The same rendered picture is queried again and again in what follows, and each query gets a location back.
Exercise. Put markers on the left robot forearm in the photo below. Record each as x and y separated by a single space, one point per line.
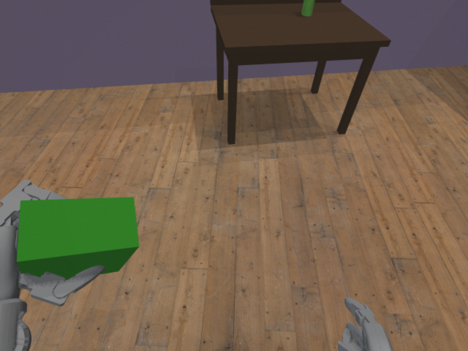
14 333

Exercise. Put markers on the table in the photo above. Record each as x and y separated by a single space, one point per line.
274 31

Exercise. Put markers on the right robot hand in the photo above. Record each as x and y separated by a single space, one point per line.
372 337

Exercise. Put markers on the sponge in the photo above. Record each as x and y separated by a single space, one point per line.
68 236

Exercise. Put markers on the left robot hand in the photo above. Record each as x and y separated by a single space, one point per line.
50 288

